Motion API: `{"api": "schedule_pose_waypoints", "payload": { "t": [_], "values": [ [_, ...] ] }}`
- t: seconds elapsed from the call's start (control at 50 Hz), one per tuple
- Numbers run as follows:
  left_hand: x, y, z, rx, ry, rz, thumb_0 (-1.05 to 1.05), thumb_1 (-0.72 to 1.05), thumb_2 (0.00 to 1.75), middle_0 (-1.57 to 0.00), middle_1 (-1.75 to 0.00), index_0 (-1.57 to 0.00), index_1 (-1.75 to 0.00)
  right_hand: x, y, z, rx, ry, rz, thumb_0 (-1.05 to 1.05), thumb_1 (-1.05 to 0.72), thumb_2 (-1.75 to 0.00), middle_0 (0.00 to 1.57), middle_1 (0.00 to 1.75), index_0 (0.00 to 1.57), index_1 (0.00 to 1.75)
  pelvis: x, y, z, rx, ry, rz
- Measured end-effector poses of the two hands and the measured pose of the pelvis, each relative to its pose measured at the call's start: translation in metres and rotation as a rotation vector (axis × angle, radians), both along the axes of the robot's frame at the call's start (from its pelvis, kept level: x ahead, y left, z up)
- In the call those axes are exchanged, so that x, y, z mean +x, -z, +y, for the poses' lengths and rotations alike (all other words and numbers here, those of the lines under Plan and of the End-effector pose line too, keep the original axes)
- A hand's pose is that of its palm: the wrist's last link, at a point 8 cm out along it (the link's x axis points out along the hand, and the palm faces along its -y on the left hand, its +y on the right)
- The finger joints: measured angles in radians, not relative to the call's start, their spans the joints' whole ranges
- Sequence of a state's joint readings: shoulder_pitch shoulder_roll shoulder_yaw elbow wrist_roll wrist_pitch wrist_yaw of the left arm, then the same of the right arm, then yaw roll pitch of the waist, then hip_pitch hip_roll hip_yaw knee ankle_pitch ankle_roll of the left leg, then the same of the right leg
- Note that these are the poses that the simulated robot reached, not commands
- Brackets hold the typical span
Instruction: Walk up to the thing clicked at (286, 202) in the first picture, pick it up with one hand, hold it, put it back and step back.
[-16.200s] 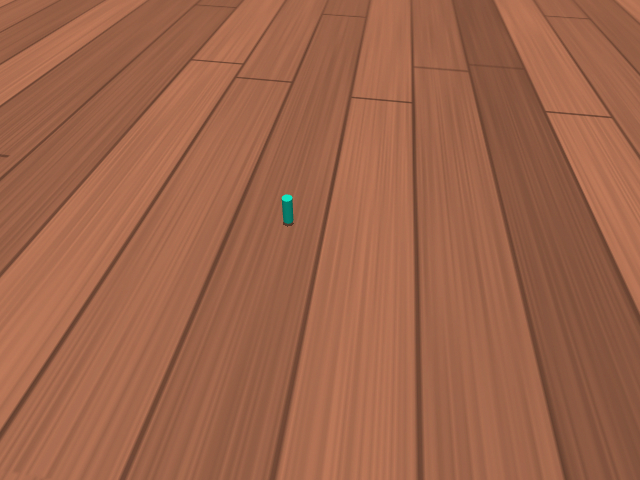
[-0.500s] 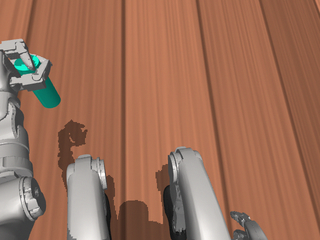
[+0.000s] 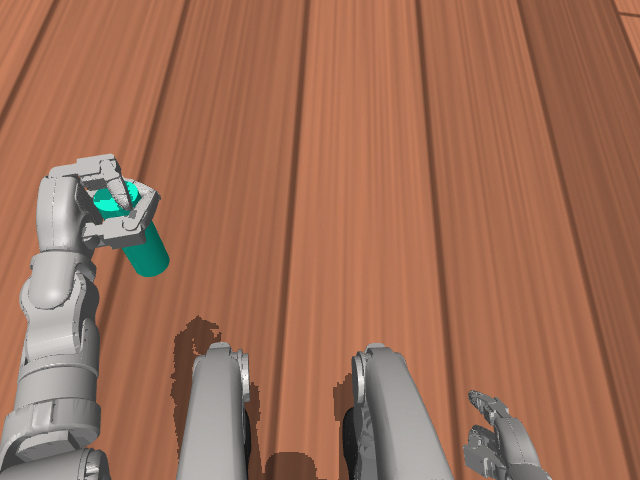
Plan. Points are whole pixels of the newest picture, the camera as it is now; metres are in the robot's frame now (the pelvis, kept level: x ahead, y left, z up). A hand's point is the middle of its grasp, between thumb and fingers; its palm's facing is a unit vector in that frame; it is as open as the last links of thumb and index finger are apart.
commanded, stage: lift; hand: left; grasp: from the side
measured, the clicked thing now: (136, 233) +0.42 +0.23 -0.04
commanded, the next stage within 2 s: hold in 1.28 s
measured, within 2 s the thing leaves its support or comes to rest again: neither
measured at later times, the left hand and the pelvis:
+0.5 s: hand (67, 148) +0.39 +0.21 +0.17, palm faces +0.08 -1.00 -0.03, open 4.0 cm; pelvis +0.03 +0.01 +0.13, yaw +3 degrees
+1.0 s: hand (44, 100) +0.38 +0.19 +0.23, palm faces +0.07 -1.00 +0.00, open 4.0 cm; pelvis +0.05 +0.00 +0.19, yaw +3 degrees
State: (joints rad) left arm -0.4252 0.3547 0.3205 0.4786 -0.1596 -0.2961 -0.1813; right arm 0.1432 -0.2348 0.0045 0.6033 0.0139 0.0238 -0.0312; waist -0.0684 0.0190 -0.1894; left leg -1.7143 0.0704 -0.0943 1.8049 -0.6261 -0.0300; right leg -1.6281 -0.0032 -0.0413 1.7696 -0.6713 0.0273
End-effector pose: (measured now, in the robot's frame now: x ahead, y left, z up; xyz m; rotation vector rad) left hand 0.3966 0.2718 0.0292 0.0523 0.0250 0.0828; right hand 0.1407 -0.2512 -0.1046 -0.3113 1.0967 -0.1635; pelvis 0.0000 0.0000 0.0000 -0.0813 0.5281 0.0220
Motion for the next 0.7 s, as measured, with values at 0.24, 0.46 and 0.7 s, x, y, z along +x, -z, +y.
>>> {"api": "schedule_pose_waypoints", "payload": {
  "t": [0.24, 0.46, 0.7],
  "values": [
    [-0.019, -0.09, -0.006, -0.007, 0.005, 0.024, 0.03, 0.17, 1.05, -0.89, -1.1, -1.35, -1.38, 0.03, -0.08, 0.014, 0.031, -0.009, -0.086, 0.0, -0.91, -0.89, 0.21, 0.3, 0.2, 0.3, 0.02, -0.077, 0.006, 0.009, -0.023, -0.095],
    [-0.026, -0.14, -0.009, -0.022, 0.001, 0.027, 0.03, 0.16, 1.06, -0.89, -1.09, -1.37, -1.39, 0.032, -0.135, 0.018, 0.04, -0.019, -0.114, 0.0, -0.9, -0.89, 0.21, 0.3, 0.2, 0.3, 0.032, -0.127, 0.007, 0.023, -0.035, -0.182],
    [-0.036, -0.178, -0.016, -0.032, 0.0, 0.008, 0.03, 0.16, 1.07, -0.9, -1.09, -1.38, -1.4, 0.031, -0.167, 0.017, 0.052, -0.026, -0.123, 0.01, -0.9, -0.89, 0.21, 0.3, 0.2, 0.3, 0.039, -0.161, 0.005, 0.041, -0.038, -0.256]
  ]
}}
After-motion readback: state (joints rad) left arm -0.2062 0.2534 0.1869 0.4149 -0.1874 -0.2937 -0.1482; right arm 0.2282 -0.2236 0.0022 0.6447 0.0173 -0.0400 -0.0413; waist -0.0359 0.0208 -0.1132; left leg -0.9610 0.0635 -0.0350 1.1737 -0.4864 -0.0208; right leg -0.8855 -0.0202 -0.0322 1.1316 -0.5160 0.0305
